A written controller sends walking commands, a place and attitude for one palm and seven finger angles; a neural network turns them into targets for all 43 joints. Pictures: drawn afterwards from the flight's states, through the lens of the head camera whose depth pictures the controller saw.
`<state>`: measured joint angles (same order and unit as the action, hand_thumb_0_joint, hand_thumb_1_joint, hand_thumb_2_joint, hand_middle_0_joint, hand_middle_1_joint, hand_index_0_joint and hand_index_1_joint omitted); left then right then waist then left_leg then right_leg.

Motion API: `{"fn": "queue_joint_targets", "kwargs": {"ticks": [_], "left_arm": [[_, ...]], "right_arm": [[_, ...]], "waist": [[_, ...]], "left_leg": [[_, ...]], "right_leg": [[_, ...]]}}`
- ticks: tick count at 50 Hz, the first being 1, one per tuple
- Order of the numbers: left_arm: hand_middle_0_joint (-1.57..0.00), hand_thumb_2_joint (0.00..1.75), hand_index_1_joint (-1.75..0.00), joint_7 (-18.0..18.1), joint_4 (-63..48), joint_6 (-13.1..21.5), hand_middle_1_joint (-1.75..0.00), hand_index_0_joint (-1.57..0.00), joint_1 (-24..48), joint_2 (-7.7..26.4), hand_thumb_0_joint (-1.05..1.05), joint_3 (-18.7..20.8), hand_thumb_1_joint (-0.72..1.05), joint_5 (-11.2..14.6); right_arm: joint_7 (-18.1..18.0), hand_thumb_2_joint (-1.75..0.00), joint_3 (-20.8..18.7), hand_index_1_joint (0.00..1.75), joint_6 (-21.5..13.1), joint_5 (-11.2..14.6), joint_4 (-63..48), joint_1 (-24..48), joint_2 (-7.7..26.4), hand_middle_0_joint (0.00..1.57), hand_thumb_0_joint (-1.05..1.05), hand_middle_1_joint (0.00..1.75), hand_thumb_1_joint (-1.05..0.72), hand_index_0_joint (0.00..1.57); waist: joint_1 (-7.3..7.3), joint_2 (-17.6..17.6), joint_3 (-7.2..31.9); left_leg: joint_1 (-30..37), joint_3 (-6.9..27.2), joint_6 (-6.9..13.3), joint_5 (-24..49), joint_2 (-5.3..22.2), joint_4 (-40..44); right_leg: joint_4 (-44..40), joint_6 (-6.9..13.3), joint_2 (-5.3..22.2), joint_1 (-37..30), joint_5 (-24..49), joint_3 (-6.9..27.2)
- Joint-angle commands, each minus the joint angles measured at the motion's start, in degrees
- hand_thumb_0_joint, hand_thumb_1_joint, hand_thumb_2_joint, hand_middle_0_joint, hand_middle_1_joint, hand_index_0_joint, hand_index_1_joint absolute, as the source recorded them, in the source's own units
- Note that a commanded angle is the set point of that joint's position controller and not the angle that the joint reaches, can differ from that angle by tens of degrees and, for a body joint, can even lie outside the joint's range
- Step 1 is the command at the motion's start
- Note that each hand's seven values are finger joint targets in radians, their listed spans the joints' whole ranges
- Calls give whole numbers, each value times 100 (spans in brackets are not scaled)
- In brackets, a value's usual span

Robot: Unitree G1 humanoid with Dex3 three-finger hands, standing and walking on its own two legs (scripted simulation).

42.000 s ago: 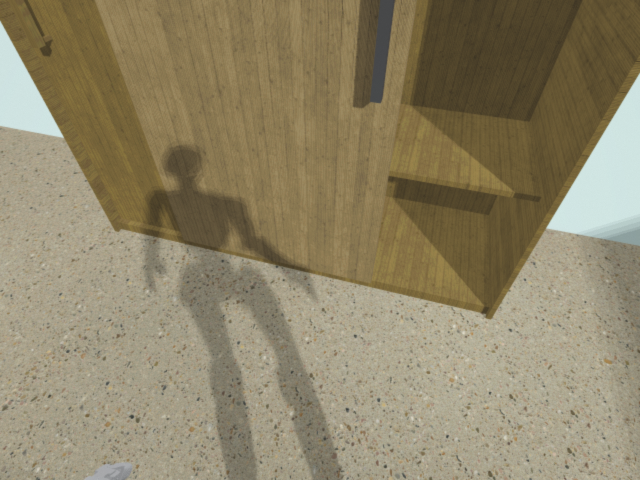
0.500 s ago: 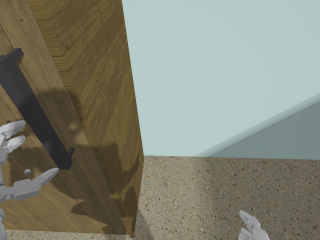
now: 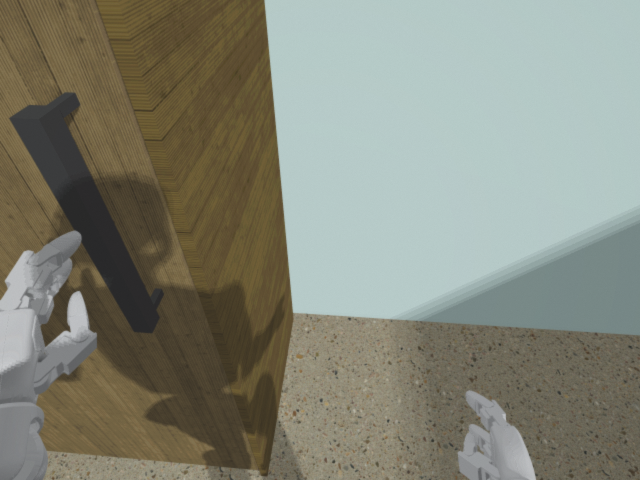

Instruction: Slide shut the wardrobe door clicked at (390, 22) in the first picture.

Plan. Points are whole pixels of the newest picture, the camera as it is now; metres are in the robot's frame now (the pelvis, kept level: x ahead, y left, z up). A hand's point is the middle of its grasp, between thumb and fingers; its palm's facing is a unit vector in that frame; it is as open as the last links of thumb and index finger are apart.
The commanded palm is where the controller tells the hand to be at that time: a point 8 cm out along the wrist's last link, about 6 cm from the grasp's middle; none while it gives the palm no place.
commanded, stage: draw the hand back to the body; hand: left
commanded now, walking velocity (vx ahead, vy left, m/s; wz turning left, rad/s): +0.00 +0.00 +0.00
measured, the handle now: (113, 231) +0.29 +0.30 +0.19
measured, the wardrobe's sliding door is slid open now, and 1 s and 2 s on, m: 0.00 0.00 0.00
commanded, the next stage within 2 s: step back with the hand held close in 0.14 s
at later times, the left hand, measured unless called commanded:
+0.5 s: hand (86, 335) +0.18 +0.28 +0.15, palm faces +0.43 -0.81 -0.41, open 7.2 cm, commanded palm +0.13 +0.31 +0.17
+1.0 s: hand (31, 369) +0.14 +0.31 +0.14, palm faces +0.41 -0.82 -0.39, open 7.4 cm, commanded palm +0.08 +0.35 +0.17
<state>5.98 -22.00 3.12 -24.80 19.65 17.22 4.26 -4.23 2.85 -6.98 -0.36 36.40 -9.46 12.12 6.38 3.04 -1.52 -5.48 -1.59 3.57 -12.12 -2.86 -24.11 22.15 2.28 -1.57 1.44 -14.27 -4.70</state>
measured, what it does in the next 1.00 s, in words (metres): lifts its left foot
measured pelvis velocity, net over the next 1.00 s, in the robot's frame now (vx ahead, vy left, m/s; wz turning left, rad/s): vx -0.07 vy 0.05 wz -0.01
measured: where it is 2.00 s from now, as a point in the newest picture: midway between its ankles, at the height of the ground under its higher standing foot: outside the picture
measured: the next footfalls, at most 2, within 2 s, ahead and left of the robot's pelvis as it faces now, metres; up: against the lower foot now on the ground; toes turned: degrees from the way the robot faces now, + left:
right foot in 1.38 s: -0.19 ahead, -0.07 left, +0.00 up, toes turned -3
left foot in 1.58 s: -0.14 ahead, +0.17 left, +0.00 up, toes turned +0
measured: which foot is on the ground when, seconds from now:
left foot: down 0.00-1.00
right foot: down 0.00-0.98, up 1.00-1.00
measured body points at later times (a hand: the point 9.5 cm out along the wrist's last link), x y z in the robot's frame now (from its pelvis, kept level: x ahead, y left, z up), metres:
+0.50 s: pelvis -0.02 +0.01 +0.00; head -0.01 +0.02 +0.45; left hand +0.16 +0.32 +0.17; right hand +0.15 -0.23 -0.08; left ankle +0.02 +0.08 -0.74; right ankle -0.01 -0.09 -0.74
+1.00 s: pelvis -0.07 +0.05 -0.02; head -0.05 +0.09 +0.43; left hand +0.12 +0.35 +0.16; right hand +0.09 -0.20 -0.09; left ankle -0.02 +0.13 -0.74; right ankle -0.01 -0.09 -0.74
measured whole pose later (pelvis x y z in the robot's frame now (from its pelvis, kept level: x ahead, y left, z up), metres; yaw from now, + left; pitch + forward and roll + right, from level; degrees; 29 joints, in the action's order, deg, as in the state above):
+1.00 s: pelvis -0.07 +0.05 -0.02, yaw +0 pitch +0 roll -2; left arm 9.1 -32.1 10.7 -28.9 23.2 22.6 1.1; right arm -4.3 0.5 -2.9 0.1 33.2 -13.3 12.6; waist 0.4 -3.3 -1.1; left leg -22.0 0.8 2.8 -15.8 -2.8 -37.5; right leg 35.5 -0.9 1.7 22.2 -13.5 -2.8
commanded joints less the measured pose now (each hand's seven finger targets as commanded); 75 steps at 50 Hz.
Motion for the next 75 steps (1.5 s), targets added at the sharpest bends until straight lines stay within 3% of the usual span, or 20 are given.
{"fn": "queue_joint_targets", "kwargs": {"ticks": [1,13,14,17,20,24,29,35,39,43,46,48,50,55,66,67,69,71,72,75], "left_arm": [[-20,90,-30,124,-1237,361,-30,-20,853,1125,0,694,90,-4],[-20,90,-30,174,-1230,470,-30,-20,1259,1460,0,983,90,-24],[-20,90,-30,230,-1605,697,-30,-20,1737,1923,0,1479,90,-68],[-20,90,-30,187,-992,719,-30,-20,770,1243,0,918,90,-172],[-20,90,-30,226,-1460,823,-30,-20,401,1224,0,858,90,-180],[-20,90,-30,335,-2011,956,-30,-20,-132,1438,0,1163,90,-212],[-20,90,-30,354,-1898,981,-30,-20,-264,1477,0,1406,90,-228],[-20,90,-30,294,-1418,971,-30,-20,-269,1272,0,1368,90,-274],[-20,90,-30,294,-1388,988,-30,-20,-95,1267,0,1285,90,-347],[-20,90,-30,392,-1862,1099,-30,-20,68,1359,0,1162,90,-302],[-20,90,-30,484,-2238,1125,-30,-20,73,1566,0,1360,90,-285],[-20,90,-30,535,-2518,1167,-30,-20,-31,1641,0,1494,90,-314],[-20,90,-30,545,-2734,1275,-30,-20,-69,1756,0,1637,90,-356],[-20,90,-30,494,-2351,1350,-30,-20,-498,1518,0,1687,90,-229],[-20,90,-30,330,-2111,1034,-30,-20,-558,1570,0,1387,90,-38],[-20,90,-30,303,-2219,1073,-30,-20,-507,1655,0,1392,90,-20],[-20,90,-30,306,-2238,1191,-30,-20,-447,1930,0,1517,90,23],[-20,90,-30,406,-2161,1238,-30,-20,-163,2076,0,1710,90,37],[-20,90,-30,297,-1890,1153,-30,-20,-116,1682,0,1361,90,-64],[-20,90,-30,268,-1690,1043,-30,-20,165,1681,0,1401,90,-227]], "right_arm": [[-55,-90,-277,30,-234,-19,-856,738,660,20,0,30,-90,20],[-74,-90,-312,30,-285,-3,-764,786,703,20,0,30,-90,20],[-78,-90,-296,30,-158,95,-1109,739,766,20,0,30,-90,20],[-63,-90,-322,30,36,29,-952,565,709,20,0,30,-90,20],[-61,-90,-387,30,92,37,-1067,478,730,20,0,30,-90,20],[-87,-90,-463,30,95,7,-1254,476,835,20,0,30,-90,20],[-122,-90,-546,30,164,21,-1387,407,860,20,0,30,-90,20],[-100,-90,-619,30,180,35,-1387,335,925,20,0,30,-90,20],[-76,-90,-623,30,199,55,-1404,276,895,20,0,30,-90,20],[2,-90,-599,30,193,81,-1198,88,742,20,0,30,-90,20],[-13,-90,-530,30,126,53,-1225,143,687,20,0,30,-90,20],[-89,-90,-498,30,76,19,-1247,260,778,20,0,30,-90,20],[-144,-90,-546,30,-64,-33,-1341,359,790,20,0,30,-90,20],[5,-90,-667,30,-270,-48,-1068,-3,714,20,0,30,-90,20],[-10,-90,-570,30,-113,-66,-970,321,701,20,0,30,-90,20],[4,-90,-569,30,-50,-58,-960,298,686,20,0,30,-90,20],[3,-90,-535,30,47,-20,-911,351,553,20,0,30,-90,20],[-41,-90,-517,30,-10,-95,-847,464,534,20,0,30,-90,20],[-35,-90,-598,30,-11,19,-759,377,583,20,0,30,-90,20],[-98,-90,-319,30,31,18,-1001,854,430,20,0,30,-90,20]], "waist": [[-176,99,201],[-178,79,162],[-408,-65,-379],[-471,-661,-172],[-485,-120,488],[-427,664,1029],[-392,125,1127],[-443,200,804],[-532,-410,468],[-646,-1287,566],[-670,-1062,744],[-616,322,637],[-491,2078,805],[-502,505,1277],[-461,794,1361],[-475,531,1410],[-513,-974,1246],[-386,-1139,800],[-485,-1689,799],[-516,-1330,280]], "left_leg": [[180,491,-211,521,440,482],[157,496,-198,148,427,602],[-226,672,-39,-184,532,300],[-4,649,-43,-39,478,-471],[99,519,-70,267,533,-635],[-296,973,-15,1265,921,128],[-936,1290,14,1647,1212,408],[-2050,1435,144,-141,1393,803],[-2492,1289,84,-1676,1061,596],[-913,655,-207,-997,385,-2225],[-1154,690,-210,-893,496,-1967],[-1317,1092,-141,192,743,-2],[-1806,2262,293,1524,1733,716],[-344,1947,428,3166,1787,282],[-785,1261,-362,236,1171,1307],[-650,1009,-522,198,1007,997],[-123,380,-600,-268,377,-1265],[-1078,341,-656,-1345,129,-3462],[-1604,546,-574,-1407,80,-4026],[-2065,160,-492,-1075,420,-2103]], "right_leg": [[-586,-5,314,514,424,526],[-765,-5,286,539,85,568],[-1088,-98,608,1360,-29,1235],[-1241,1,1048,1946,-229,1362],[-820,54,1271,1829,322,1296],[184,-103,696,1188,1019,879],[811,-168,367,747,1036,767],[1179,-157,327,432,504,818],[573,20,620,754,-180,1204],[-830,722,2085,2764,-1110,2292],[-172,650,2135,2251,719,1709],[1014,137,1156,1963,717,986],[2688,-264,147,1505,-564,467],[2990,-252,34,2214,-1257,650],[-190,-64,-98,588,-488,198],[-562,50,100,599,-210,340],[-1262,648,1608,2149,-97,1521],[-1212,1066,2558,2702,1069,1890],[-800,973,2301,2359,1714,1399],[192,505,1760,1233,4287,744]]}}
